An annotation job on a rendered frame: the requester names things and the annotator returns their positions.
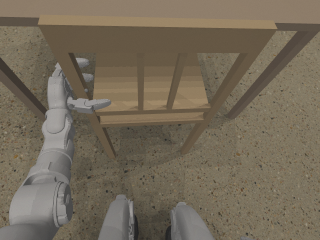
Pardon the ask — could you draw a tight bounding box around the robot left upper arm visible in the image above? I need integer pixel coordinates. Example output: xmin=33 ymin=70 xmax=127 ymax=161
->
xmin=0 ymin=181 xmax=73 ymax=240

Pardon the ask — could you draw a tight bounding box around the left robot thigh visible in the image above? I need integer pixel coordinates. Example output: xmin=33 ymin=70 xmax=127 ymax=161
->
xmin=98 ymin=198 xmax=135 ymax=240

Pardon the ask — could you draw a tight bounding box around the left robot hand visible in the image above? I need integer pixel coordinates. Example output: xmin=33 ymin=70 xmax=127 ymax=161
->
xmin=47 ymin=58 xmax=112 ymax=114

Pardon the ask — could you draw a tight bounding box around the chair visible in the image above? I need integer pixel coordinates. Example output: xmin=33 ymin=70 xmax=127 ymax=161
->
xmin=37 ymin=14 xmax=278 ymax=159

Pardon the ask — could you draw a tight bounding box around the robot left forearm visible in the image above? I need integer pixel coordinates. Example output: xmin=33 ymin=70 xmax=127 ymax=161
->
xmin=9 ymin=108 xmax=76 ymax=225

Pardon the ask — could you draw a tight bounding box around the table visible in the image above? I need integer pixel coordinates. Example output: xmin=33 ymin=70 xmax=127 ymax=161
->
xmin=0 ymin=0 xmax=320 ymax=122

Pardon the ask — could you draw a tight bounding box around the robot left shin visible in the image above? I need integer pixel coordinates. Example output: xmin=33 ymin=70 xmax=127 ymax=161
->
xmin=109 ymin=194 xmax=135 ymax=240

